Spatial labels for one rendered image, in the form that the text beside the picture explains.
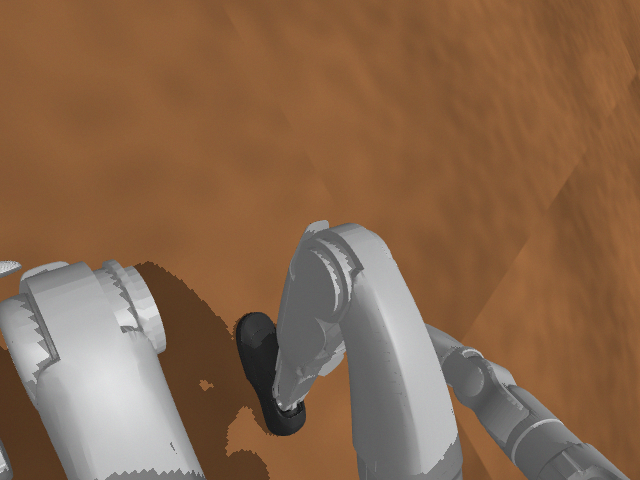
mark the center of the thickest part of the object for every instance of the left robot hand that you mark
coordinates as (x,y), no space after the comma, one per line
(9,267)

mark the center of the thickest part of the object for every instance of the right robot hand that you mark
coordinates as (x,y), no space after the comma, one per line
(443,343)

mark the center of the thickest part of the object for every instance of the right robot foot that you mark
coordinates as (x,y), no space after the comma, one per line
(258,349)

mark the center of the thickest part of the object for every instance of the right robot arm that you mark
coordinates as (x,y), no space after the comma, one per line
(532,437)

